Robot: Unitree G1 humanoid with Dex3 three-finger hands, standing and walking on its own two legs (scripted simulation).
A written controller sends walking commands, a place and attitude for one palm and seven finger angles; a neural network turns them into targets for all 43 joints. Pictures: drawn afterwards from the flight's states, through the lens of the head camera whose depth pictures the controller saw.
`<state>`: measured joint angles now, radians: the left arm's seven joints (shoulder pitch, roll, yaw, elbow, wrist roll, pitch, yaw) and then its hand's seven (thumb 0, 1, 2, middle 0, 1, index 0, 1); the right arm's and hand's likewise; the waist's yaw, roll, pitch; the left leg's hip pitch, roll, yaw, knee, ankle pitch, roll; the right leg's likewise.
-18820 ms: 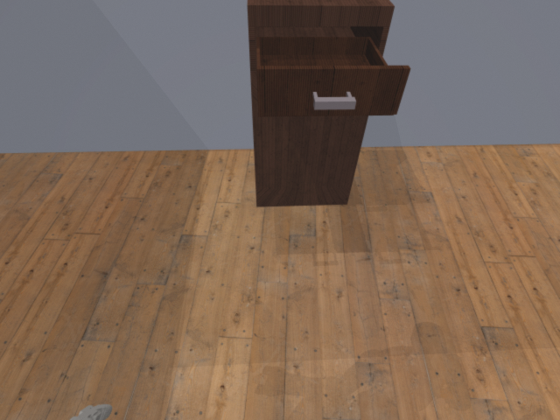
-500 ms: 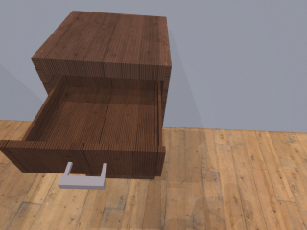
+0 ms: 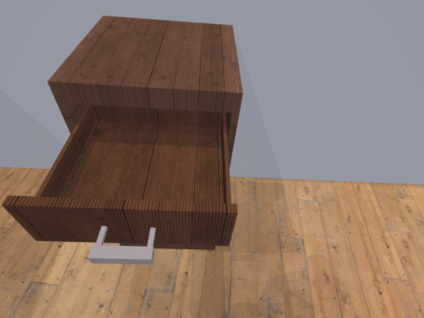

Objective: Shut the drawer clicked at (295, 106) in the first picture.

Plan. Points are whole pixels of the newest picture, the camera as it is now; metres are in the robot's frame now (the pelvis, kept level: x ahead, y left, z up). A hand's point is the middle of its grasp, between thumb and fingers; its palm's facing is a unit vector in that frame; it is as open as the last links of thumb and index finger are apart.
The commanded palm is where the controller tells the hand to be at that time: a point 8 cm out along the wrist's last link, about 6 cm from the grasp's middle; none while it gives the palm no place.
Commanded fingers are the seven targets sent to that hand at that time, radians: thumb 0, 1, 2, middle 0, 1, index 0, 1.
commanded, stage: look again from close up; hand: left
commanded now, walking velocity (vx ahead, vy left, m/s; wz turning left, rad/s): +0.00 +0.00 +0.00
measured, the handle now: (125, 243) +0.25 +0.18 +0.00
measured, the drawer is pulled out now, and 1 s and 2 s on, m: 0.30 0.30 0.30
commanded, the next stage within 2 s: come to a stop and stand still in 0.32 s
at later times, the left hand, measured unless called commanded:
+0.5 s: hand out of the picture -0.03 +0.15 -0.18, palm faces +0.01 -0.99 -0.15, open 7.4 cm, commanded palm none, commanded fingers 0.00 0.90 0.90 -0.20 -0.30 -0.20 -0.30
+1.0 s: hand out of the picture -0.02 +0.15 -0.18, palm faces +0.03 -0.99 -0.15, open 7.4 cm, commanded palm none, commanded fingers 0.00 0.90 0.90 -0.20 -0.30 -0.20 -0.30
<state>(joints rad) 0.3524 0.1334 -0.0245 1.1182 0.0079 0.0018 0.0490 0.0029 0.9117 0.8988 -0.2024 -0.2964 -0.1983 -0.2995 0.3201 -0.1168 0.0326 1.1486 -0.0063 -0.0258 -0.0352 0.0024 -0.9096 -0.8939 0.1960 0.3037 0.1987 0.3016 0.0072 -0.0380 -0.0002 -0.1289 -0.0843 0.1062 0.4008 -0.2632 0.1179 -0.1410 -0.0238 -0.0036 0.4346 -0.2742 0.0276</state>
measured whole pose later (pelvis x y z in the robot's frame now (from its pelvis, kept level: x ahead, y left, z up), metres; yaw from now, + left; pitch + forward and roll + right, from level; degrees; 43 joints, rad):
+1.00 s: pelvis -0.02 -0.01 +0.00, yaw +1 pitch -1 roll -1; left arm 0.33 0.15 -0.03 1.06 0.01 -0.01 0.05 0.00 0.91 0.90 -0.20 -0.30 -0.20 -0.30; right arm 0.28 -0.16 0.02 1.08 -0.01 -0.02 -0.02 0.01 -0.92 -0.89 0.20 0.30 0.20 0.30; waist 0.00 -0.03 0.00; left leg -0.19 -0.06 0.09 0.47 -0.27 0.10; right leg -0.18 0.00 -0.03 0.47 -0.27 0.00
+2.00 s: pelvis +0.00 +0.01 +0.00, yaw +0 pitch -1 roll +0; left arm 0.34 0.14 -0.02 1.10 0.01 0.00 0.06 0.00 0.91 0.90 -0.20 -0.30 -0.20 -0.30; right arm 0.33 -0.11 0.02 1.17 0.00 -0.03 -0.03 0.00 -0.91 -0.89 0.20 0.30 0.20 0.30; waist 0.00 -0.03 0.01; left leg -0.12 -0.10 0.11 0.37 -0.24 0.12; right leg -0.15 -0.04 0.00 0.43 -0.27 0.04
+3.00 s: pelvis -0.03 -0.06 -0.06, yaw +4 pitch +9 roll -1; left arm 0.65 0.21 0.06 -0.09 -0.17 -0.55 -0.11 0.02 0.91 0.90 -0.52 -0.63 -0.49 -0.64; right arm 0.14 -0.26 -0.05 0.54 0.00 -0.27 0.00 0.01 -0.91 -0.89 0.19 0.30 0.20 0.30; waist 0.04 -0.03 -0.14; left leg -0.69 -0.01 0.02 1.00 -0.47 0.03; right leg -0.67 0.04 -0.13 0.97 -0.47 -0.10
